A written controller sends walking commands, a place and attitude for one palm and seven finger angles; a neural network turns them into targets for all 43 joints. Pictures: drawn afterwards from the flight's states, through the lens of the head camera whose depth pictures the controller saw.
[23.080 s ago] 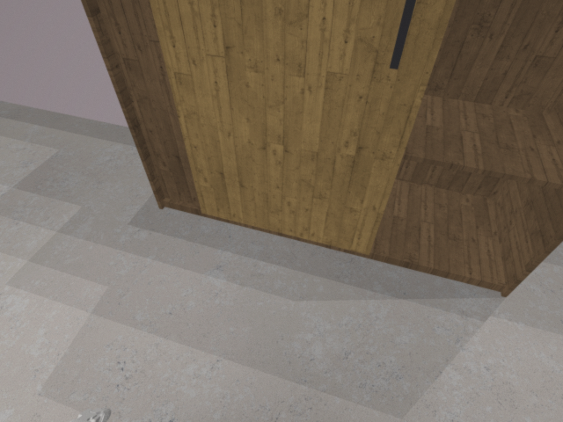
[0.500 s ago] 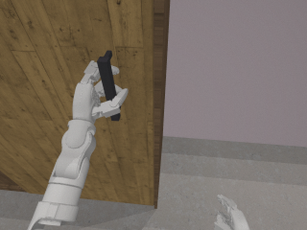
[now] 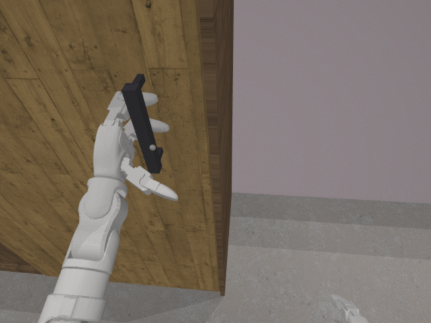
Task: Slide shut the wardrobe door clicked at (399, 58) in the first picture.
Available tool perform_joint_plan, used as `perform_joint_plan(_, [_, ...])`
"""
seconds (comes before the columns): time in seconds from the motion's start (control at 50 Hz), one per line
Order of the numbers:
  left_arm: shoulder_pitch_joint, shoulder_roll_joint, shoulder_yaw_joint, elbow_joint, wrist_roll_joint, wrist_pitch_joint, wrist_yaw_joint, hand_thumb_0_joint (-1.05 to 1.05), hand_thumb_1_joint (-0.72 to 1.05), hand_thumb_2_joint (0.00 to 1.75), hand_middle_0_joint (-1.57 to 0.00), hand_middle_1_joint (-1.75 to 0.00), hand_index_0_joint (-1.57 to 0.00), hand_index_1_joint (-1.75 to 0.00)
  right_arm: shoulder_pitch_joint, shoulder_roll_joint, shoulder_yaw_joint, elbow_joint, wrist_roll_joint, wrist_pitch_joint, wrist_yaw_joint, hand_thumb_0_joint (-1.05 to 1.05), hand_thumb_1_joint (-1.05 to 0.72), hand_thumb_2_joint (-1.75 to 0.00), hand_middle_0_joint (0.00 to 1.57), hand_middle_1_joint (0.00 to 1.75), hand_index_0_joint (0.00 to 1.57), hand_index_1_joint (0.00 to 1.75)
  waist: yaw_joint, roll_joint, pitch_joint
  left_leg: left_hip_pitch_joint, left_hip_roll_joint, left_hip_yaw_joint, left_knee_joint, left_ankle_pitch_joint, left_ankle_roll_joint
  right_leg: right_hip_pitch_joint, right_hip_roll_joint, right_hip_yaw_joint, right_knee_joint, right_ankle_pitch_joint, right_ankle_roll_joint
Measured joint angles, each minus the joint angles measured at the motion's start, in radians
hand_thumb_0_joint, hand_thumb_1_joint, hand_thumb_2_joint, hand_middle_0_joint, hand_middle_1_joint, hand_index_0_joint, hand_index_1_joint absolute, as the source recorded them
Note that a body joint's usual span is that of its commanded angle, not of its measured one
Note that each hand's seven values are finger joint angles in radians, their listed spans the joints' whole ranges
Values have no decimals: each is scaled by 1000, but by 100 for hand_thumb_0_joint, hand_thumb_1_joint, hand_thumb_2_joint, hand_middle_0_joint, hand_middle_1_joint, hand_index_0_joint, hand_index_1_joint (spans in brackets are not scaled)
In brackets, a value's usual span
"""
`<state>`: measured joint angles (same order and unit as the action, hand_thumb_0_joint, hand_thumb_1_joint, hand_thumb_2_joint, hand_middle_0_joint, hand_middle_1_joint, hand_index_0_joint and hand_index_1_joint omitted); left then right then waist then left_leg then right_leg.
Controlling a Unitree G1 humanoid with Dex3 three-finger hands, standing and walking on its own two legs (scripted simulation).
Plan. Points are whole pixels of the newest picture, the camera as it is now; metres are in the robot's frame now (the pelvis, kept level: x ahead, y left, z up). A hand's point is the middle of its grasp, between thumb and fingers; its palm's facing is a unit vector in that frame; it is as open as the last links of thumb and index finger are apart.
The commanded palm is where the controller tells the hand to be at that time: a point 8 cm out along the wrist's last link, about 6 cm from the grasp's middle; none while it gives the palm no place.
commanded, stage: slip the hand off the handle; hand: left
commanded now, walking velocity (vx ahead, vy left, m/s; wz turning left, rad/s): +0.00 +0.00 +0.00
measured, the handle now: (147, 127) +0.38 +0.14 +0.20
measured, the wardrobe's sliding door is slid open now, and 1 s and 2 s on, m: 0.00 0.00 0.00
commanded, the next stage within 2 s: draw the hand back to the body in 1.28 s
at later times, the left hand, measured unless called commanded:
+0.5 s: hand (111, 150) +0.33 +0.18 +0.20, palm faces +0.10 -0.99 -0.09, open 14.8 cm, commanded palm +0.31 +0.24 +0.19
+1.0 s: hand (85, 179) +0.27 +0.20 +0.20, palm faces +0.09 -0.99 -0.09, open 14.7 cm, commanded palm +0.23 +0.26 +0.19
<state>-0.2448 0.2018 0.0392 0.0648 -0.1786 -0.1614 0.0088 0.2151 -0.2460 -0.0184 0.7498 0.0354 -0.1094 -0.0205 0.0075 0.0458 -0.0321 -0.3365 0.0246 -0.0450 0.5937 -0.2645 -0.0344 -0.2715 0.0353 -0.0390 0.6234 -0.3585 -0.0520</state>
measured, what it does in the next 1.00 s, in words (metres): stands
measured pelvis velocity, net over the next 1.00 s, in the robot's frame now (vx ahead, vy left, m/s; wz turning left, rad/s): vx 0.01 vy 0.02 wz -0.03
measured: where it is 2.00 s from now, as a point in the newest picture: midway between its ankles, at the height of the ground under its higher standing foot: outside the picture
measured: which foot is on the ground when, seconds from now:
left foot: down 0.00-1.00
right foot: down 0.00-1.00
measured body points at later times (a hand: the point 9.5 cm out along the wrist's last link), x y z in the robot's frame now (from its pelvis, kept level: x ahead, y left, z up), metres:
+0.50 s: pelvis +0.01 +0.02 +0.00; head +0.00 +0.00 +0.45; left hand +0.32 +0.24 +0.20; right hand +0.17 -0.22 -0.09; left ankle +0.03 +0.15 -0.73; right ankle -0.02 -0.08 -0.73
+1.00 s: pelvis +0.01 +0.02 +0.00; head -0.02 +0.00 +0.45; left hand +0.26 +0.26 +0.20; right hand +0.17 -0.22 -0.08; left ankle +0.03 +0.15 -0.73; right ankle -0.02 -0.08 -0.73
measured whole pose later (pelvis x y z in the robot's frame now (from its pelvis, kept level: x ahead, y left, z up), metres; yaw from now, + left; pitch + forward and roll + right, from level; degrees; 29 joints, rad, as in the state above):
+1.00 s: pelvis +0.01 +0.02 +0.00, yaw -2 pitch -2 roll +0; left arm 0.11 0.26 0.24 -0.18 -0.28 -0.18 -0.13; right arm 0.22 -0.25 0.02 0.67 0.04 -0.17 -0.06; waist 0.03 0.05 -0.03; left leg -0.27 0.02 0.00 0.58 -0.28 -0.02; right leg -0.21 0.03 0.00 0.59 -0.35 -0.03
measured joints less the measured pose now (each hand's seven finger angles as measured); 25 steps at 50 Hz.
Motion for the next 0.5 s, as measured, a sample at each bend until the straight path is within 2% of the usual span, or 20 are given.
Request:
perform_joint_plan(0.12, [53, -15, -9, -68, 11, 16, -7, -2, -56, 20, -48, -121, -22, -115, -35, 34, 29, -49, -12, -6, 1, 1, -91, -90, 20, 30, 20, 30, 8, -6, -6, 22, -10, 23, -9, -12, 2, 13, -12, 22, 0, -12, 12])
perform_joint_plan(0.22, [80, -6, -2, -100, -5, 46, -32, -2, -56, 20, -49, -120, -23, -114, -57, 48, 46, -79, -13, 14, -6, 1, -90, -90, 21, 30, 20, 30, 6, -11, -14, 41, -10, 38, -12, -21, 8, 28, -13, 37, -7, -14, 19])
perform_joint_plan(0.34, [108, 5, 67, -107, -5, 79, 1, -2, -56, 20, -45, -119, -25, -115, -53, 41, 45, -101, -14, 39, -13, 1, -90, -90, 21, 30, 20, 30, 3, -14, -13, 54, -7, 47, -13, -23, 11, 41, -11, 46, -15, -9, 22])
perform_joint_plan(0.42, [116, 28, 105, -99, 4, 58, 1, -2, -56, 20, -39, -119, -25, -115, -31, 22, 38, -98, -13, 32, -16, 1, -90, -90, 21, 30, 20, 30, 6, -14, -3, 49, -6, 43, -4, -24, 13, 42, -10, 42, -14, -6, 22])
perform_joint_plan(0.5, [100, 50, 129, -77, -5, 24, -31, -2, -56, 20, -33, -117, -25, -115, -10, 4, 31, -76, -6, 18, -27, 1, -90, -90, 20, 30, 20, 30, 9, -11, 11, 40, -6, 35, 5, -22, 14, 39, -9, 35, -14, -2, 23])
